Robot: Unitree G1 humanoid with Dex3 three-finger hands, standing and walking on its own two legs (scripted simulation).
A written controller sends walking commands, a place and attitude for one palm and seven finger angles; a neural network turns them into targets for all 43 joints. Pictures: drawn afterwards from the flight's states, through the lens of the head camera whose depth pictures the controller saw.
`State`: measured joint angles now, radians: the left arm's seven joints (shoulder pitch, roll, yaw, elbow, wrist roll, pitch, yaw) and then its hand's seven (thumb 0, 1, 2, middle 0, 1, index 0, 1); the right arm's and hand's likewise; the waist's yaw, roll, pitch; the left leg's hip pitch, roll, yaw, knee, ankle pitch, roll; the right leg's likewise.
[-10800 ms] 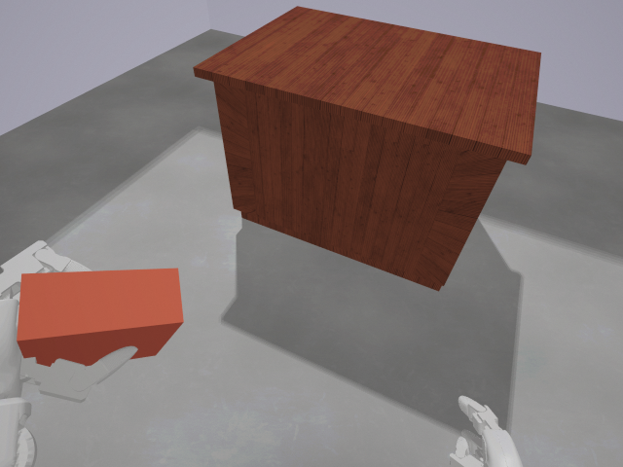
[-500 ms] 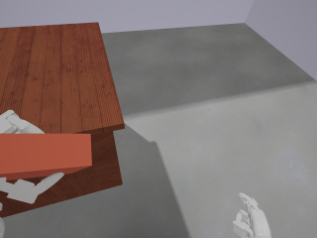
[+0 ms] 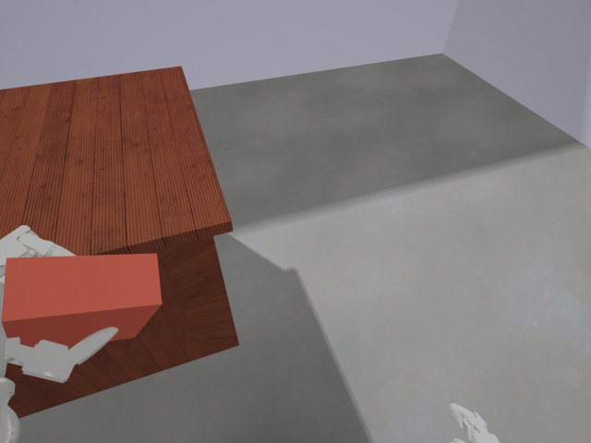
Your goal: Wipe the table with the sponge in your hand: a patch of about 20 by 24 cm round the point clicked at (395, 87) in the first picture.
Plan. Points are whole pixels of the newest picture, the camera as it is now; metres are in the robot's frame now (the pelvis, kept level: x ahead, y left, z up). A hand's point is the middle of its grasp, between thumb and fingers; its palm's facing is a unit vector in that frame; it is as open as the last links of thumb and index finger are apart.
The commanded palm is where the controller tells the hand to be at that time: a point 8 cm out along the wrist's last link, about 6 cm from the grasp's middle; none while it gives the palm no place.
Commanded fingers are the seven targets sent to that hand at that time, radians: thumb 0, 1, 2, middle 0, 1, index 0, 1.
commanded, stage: come to a stop and stand still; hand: left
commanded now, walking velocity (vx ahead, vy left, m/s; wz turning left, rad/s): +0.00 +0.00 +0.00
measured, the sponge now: (104, 303) +0.23 +0.22 +0.15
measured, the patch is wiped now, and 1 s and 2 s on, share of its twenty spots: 0.00 0.00 0.00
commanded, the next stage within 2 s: look again from close up in 0.02 s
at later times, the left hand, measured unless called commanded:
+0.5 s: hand (41, 288) +0.23 +0.28 +0.16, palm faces +0.35 -0.85 -0.39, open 9.7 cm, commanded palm +0.17 +0.31 +0.18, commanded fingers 0.00 0.10 1.30 -1.20 -1.60 -1.20 -1.60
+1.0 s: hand (73, 222) +0.31 +0.28 +0.17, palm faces +0.31 -0.85 -0.41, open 9.7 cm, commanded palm +0.25 +0.32 +0.18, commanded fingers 0.00 0.10 1.30 -1.20 -1.60 -1.20 -1.60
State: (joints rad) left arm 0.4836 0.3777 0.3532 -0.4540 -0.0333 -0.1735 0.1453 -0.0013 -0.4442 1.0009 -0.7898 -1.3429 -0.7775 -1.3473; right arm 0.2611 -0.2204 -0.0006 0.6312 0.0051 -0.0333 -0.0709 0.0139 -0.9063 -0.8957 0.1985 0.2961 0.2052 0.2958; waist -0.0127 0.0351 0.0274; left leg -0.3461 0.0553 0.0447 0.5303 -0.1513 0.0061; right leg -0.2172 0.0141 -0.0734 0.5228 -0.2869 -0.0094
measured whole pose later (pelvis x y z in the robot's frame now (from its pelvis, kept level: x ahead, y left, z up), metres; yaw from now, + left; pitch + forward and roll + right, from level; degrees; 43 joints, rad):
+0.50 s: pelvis +0.01 +0.03 +0.01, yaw +0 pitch +0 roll -1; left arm 0.40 0.41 0.36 -0.43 -0.02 -0.27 0.08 0.00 -0.45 1.00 -0.79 -1.34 -0.78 -1.34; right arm 0.22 -0.16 0.04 0.58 -0.01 -0.18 -0.02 0.01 -0.90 -0.90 0.20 0.30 0.21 0.30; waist 0.04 -0.07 0.05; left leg -0.32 -0.04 0.01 0.47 -0.15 0.06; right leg -0.21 -0.01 -0.01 0.46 -0.24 0.02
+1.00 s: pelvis +0.08 +0.05 +0.00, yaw -3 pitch +2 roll -1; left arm 0.43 0.41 0.38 -0.48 -0.05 -0.22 0.10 0.00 -0.45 1.00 -0.80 -1.34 -0.79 -1.34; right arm 0.18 -0.23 0.00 0.53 0.00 -0.07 0.00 0.01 -0.91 -0.90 0.20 0.30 0.21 0.30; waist -0.01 -0.01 0.02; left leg -0.31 -0.06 0.06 0.59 -0.32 0.09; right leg -0.21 -0.03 0.02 0.57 -0.36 0.03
